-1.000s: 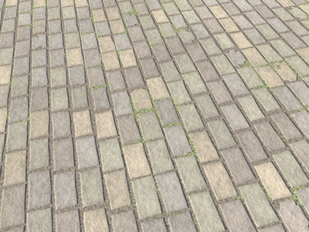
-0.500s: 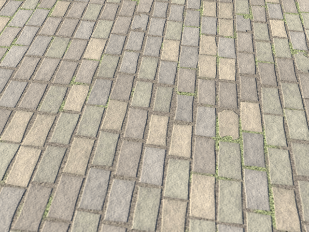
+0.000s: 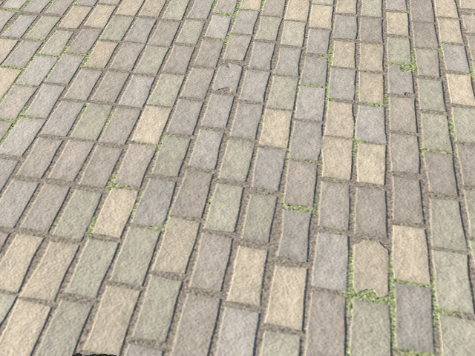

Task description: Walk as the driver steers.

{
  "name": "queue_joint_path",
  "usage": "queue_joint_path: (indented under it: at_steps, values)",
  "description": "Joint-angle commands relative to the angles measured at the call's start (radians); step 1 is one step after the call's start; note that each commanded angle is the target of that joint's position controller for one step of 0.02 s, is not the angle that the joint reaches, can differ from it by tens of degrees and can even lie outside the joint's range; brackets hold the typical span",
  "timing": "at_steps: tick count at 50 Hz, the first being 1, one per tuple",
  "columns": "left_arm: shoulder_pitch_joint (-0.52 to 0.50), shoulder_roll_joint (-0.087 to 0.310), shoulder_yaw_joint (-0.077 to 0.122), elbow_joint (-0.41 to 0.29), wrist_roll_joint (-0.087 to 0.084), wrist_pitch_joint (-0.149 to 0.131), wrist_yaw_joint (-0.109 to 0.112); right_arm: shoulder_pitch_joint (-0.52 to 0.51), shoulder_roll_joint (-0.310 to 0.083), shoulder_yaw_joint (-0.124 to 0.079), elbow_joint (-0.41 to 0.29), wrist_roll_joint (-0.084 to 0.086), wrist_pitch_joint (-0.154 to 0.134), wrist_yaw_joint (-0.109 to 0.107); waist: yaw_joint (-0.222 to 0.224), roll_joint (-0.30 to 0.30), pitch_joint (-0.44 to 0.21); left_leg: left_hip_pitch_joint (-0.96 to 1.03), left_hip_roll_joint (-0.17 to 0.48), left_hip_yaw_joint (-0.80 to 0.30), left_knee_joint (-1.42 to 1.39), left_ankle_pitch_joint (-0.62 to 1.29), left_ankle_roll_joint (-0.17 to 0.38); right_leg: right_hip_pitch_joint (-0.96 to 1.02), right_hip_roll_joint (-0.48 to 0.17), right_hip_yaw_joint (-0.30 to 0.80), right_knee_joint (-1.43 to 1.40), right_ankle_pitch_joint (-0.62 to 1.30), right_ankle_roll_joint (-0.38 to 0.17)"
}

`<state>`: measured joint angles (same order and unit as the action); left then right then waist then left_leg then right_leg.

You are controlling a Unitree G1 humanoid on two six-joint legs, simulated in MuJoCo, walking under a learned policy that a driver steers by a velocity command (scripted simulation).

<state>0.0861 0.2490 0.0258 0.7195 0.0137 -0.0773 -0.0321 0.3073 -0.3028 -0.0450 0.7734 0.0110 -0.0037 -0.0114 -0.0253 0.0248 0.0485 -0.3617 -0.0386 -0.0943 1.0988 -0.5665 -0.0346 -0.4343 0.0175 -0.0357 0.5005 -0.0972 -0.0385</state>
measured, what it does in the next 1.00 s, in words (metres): walks ahead: left foot, then left foot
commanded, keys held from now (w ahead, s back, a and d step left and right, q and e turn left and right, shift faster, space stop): no key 0.20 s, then w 0.58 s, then w+e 0.22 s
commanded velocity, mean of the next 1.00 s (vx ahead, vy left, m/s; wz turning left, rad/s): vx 0.32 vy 0.00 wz -0.03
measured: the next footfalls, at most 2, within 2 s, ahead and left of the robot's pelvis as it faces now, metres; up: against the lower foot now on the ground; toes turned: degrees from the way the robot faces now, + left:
left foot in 0.18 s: +0.12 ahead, +0.15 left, +0.00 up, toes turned -2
left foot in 0.82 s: +0.43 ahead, +0.17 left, +0.00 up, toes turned +1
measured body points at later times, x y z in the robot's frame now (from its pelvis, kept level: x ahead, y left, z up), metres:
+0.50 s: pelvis +0.13 +0.00 +0.00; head +0.13 -0.01 +0.45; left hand +0.21 +0.27 -0.12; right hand +0.21 -0.27 -0.12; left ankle +0.07 +0.14 -0.70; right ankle +0.10 -0.10 -0.73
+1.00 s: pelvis +0.36 +0.08 +0.01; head +0.38 +0.09 +0.46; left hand +0.45 +0.36 -0.12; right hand +0.45 -0.20 -0.09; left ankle +0.39 +0.16 -0.73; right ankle +0.32 -0.08 -0.64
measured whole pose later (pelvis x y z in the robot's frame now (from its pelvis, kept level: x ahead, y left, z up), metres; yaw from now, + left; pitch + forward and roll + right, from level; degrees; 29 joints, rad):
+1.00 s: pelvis +0.36 +0.08 +0.01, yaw -5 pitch +0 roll +1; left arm 0.27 0.31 0.06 0.87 -0.03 -0.05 0.00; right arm 0.24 -0.25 -0.05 0.78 -0.01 -0.10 0.02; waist 0.00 -0.05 0.03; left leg -0.24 -0.02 0.11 0.40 -0.17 0.05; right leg -0.52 -0.08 0.05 1.15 -0.28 -0.03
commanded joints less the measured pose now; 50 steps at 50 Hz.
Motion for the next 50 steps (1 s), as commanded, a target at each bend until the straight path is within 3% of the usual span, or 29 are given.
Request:
queue_joint_path:
  at_steps: [1, 3, 5, 7, 9, 10, 11, 13, 17, 20, 21, 22, 23, 24, 25, 27, 29, 32, 33, 37, 39, 40, 41, 42, 43, 44, 45, 47, 50]
  values:
    - [-0.019, 0.112, 0.024, -0.032, 0.01, 0.018, 0.004, 0.041, -0.076, -0.026, -0.06, -0.007, 0.034, -0.018, -0.013, -0.142, -0.121, -0.066, 0.101, 0.014, -0.108, 0.054, -0.03, 0.146, -0.245, 0.262, -0.217, 0.15, -0.174]
    - [-0.043, 0.12, 0.029, -0.023, 0.017, 0.02, 0.006, 0.079, -0.035, -0.015, -0.036, -0.016, 0.037, -0.025, -0.025, -0.179, -0.137, 0.059, 0.089, 0.05, -0.257, 0.115, -0.035, 0.08, -0.207, 0.183, -0.226, 0.21, -0.177]
    - [-0.025, 0.124, 0.031, -0.003, 0.009, 0.024, 0.011, 0.069, -0.037, -0.014, -0.027, -0.018, 0.031, -0.024, -0.013, -0.16, -0.182, 0.126, 0.089, 0.057, -0.375, 0.248, -0.024, 0.108, -0.218, 0.173, -0.215, 0.188, -0.183]
    - [-0.035, 0.121, 0.026, 0.011, -0.002, 0.034, 0.015, 0.058, -0.037, -0.016, -0.016, -0.022, 0.031, -0.02, -0.022, -0.138, -0.181, 0.214, 0.077, 0.076, -0.505, 0.387, -0.006, 0.081, -0.206, 0.164, -0.207, -0.017, -0.158]
    - [-0.011, 0.08, 0.008, 0.034, 0.0, 0.039, 0.012, 0.01, -0.049, -0.018, -0.033, -0.044, 0.033, -0.019, -0.016, -0.109, -0.126, 0.267, 0.098, 0.043, -0.609, 0.447, 0.026, 0.018, -0.155, 0.158, -0.207, -0.317, -0.075]
    - [0.008, 0.069, 0.002, 0.044, 0.01, 0.042, 0.01, -0.022, -0.083, -0.021, -0.058, -0.046, 0.031, -0.023, 0.003, -0.065, -0.084, 0.243, 0.159, -0.028, -0.673, 0.429, 0.053, 0.003, -0.117, 0.14, -0.172, -0.405, -0.026]
    - [0.053, 0.082, 0.008, 0.044, 0.009, 0.045, 0.011, -0.046, -0.15, -0.039, -0.047, -0.029, 0.033, -0.029, 0.059, 0.052, -0.051, 0.126, 0.151, -0.029, -0.673, 0.163, 0.088, 0.04, -0.044, 0.074, -0.146, -0.405, 0.005]
    - [0.028, 0.12, 0.02, 0.049, -0.007, 0.049, 0.026, -0.032, -0.111, -0.037, -0.041, -0.027, 0.02, -0.026, 0.021, 0.099, -0.009, -0.001, 0.133, -0.052, -0.758, -0.112, 0.105, 0.094, -0.007, 0.015, -0.02, -0.427, 0.017]
    - [0.05, 0.073, 0.022, 0.063, -0.019, 0.015, 0.021, 0.016, -0.126, -0.045, -0.023, -0.001, -0.018, -0.022, 0.013, 0.193, 0.011, 0.086, 0.269, -0.254, -0.845, -0.138, 0.189, 0.013, 0.013, -0.024, 0.163, -0.302, -0.018]
    - [0.125, 0.077, 0.03, 0.1, -0.034, -0.014, 0.004, -0.064, -0.1, -0.037, -0.044, 0.007, -0.025, -0.018, 0.074, 0.152, 0.006, 0.023, 0.233, -0.195, -0.789, 0.023, 0.166, 0.187, -0.017, 0.012, 0.004, -0.248, -0.07]
    - [0.17, 0.116, 0.042, 0.124, -0.029, -0.016, 0.004, -0.099, -0.067, -0.029, -0.064, 0.005, -0.03, -0.016, 0.088, 0.078, -0.003, -0.019, 0.174, -0.108, -0.692, 0.114, 0.127, 0.249, -0.061, 0.085, -0.054, -0.263, -0.086]
    - [0.236, 0.169, 0.058, 0.149, -0.03, -0.016, 0.004, -0.129, -0.024, -0.019, -0.09, 0.003, -0.042, -0.016, 0.096, -0.088, -0.005, -0.124, 0.071, 0.041, -0.486, 0.175, 0.07, 0.337, -0.154, 0.263, -0.158, -0.364, -0.131]
    - [0.297, 0.235, 0.075, 0.156, -0.031, -0.012, 0.0, -0.142, -0.028, -0.019, -0.123, 0.004, -0.06, -0.019, 0.115, -0.261, -0.002, -0.294, 0.021, 0.107, -0.303, 0.155, 0.036, 0.462, -0.311, 0.541, -0.264, -0.38, -0.225]
    - [0.342, 0.214, 0.07, 0.161, -0.021, -0.015, 0.002, -0.178, -0.072, -0.029, -0.136, 0.014, -0.076, -0.018, 0.147, -0.254, 0.017, -0.458, 0.04, 0.051, -0.109, 0.004, 0.037, 0.545, -0.392, 0.664, -0.288, -0.283, -0.287]
    - [0.346, 0.192, 0.062, 0.16, -0.019, -0.021, 0.008, -0.161, -0.082, -0.035, -0.131, 0.021, -0.09, -0.012, 0.127, -0.178, 0.001, -0.536, 0.074, 0.016, 0.01, 0.024, 0.053, 0.608, -0.391, 0.633, -0.257, -0.2, -0.281]
    - [0.315, 0.169, 0.054, 0.149, -0.023, -0.023, 0.015, -0.17, -0.058, -0.03, -0.125, 0.014, -0.101, 0.004, 0.106, -0.111, -0.016, -0.597, 0.129, 0.021, 0.031, 0.155, 0.074, 0.636, -0.348, 0.491, -0.252, -0.078, -0.232]
    - [0.289, 0.132, 0.039, 0.147, -0.021, -0.005, 0.02, -0.204, -0.033, -0.025, -0.134, 0.009, -0.099, 0.023, 0.091, -0.116, -0.004, -0.512, 0.151, 0.053, -0.099, 0.239, 0.062, 0.549, -0.289, 0.344, -0.294, 0.036, -0.188]
    - [0.266, 0.167, 0.044, 0.143, -0.024, 0.011, 0.035, -0.271, 0.032, 0.001, -0.152, 0.007, -0.094, 0.047, 0.096, -0.126, 0.003, -0.297, 0.107, 0.123, -0.358, 0.395, 0.031, 0.392, -0.206, 0.173, -0.326, 0.092, -0.155]
    - [0.27, 0.193, 0.051, 0.144, -0.025, 0.012, 0.037, -0.286, 0.031, 0.003, -0.156, 0.01, -0.093, 0.052, 0.098, -0.131, 0.0, -0.229, 0.088, 0.135, -0.425, 0.446, 0.027, 0.355, -0.199, 0.149, -0.331, 0.088, -0.149]
    - [0.29, 0.225, 0.064, 0.165, -0.046, 0.01, 0.035, -0.304, -0.035, -0.013, -0.173, 0.017, -0.084, 0.051, 0.075, -0.143, 0.021, -0.116, 0.075, 0.115, -0.535, 0.53, 0.059, 0.352, -0.267, 0.157, -0.331, 0.102, -0.128]
    - [0.271, 0.229, 0.068, 0.167, -0.047, 0.012, 0.036, -0.22, -0.076, -0.034, -0.15, 0.007, -0.081, 0.043, 0.009, -0.13, -0.022, 0.019, 0.048, 0.133, -0.568, 0.515, 0.098, 0.368, -0.255, 0.115, -0.212, 0.309, -0.094]
    - [0.281, 0.208, 0.061, 0.169, -0.043, 0.014, 0.036, -0.097, -0.109, -0.056, -0.111, 0.004, -0.078, 0.035, -0.049, -0.107, -0.092, 0.196, 0.03, 0.141, -0.573, 0.492, 0.123, 0.326, -0.214, 0.085, -0.053, 0.407, -0.071]
    - [0.276, 0.166, 0.044, 0.154, -0.025, 0.014, 0.036, 0.07, -0.158, -0.078, -0.077, 0.0, -0.074, 0.022, -0.127, -0.046, -0.203, 0.445, 0.134, 0.031, -0.561, 0.442, 0.163, 0.175, -0.163, 0.054, 0.201, 0.268, -0.034]
    - [0.388, 0.035, 0.007, 0.129, -0.017, 0.002, 0.034, 0.151, -0.263, -0.095, -0.067, -0.021, -0.068, 0.018, -0.079, 0.239, -0.353, 0.729, 0.412, -0.427, -0.673, 0.202, 0.3, -0.146, -0.001, 0.018, 0.608, -0.271, 0.032]
    - [0.363, 0.106, 0.023, 0.139, -0.043, -0.013, 0.032, 0.153, -0.187, -0.074, -0.065, -0.014, -0.072, 0.023, -0.099, 0.228, -0.367, 0.682, 0.45, -0.662, -0.84, -0.005, 0.315, -0.258, 0.008, 0.159, 0.772, -0.466, 0.023]
    - [0.279, 0.179, 0.047, 0.11, -0.07, -0.019, 0.029, 0.076, -0.142, -0.056, -0.067, -0.006, -0.081, 0.025, -0.084, 0.163, -0.206, 0.561, 0.426, -0.528, -0.858, -0.042, 0.268, -0.336, -0.043, 0.168, 0.819, -0.395, 0.005]
    - [0.226, 0.18, 0.048, 0.096, -0.068, -0.018, 0.033, 0.004, -0.111, -0.046, -0.071, -0.005, -0.086, 0.026, -0.052, 0.117, -0.126, 0.435, 0.389, -0.389, -0.871, 0.062, 0.24, -0.32, -0.092, 0.141, 0.789, -0.305, -0.005]
    - [0.241, 0.154, 0.057, 0.111, -0.045, 0.002, 0.04, -0.09, -0.053, -0.032, -0.064, -0.02, -0.103, 0.032, 0.016, 0.106, -0.066, 0.259, 0.312, -0.186, -0.92, 0.262, 0.205, -0.212, -0.151, 0.153, 0.698, -0.184, -0.001]
    - [0.253, 0.103, 0.056, 0.12, -0.047, 0.039, 0.039, -0.111, -0.045, -0.037, -0.035, -0.024, -0.124, 0.03, 0.047, 0.073, -0.038, 0.183, 0.289, -0.036, -0.98, 0.407, 0.209, -0.174, -0.157, 0.156, 0.657, -0.114, 0.013]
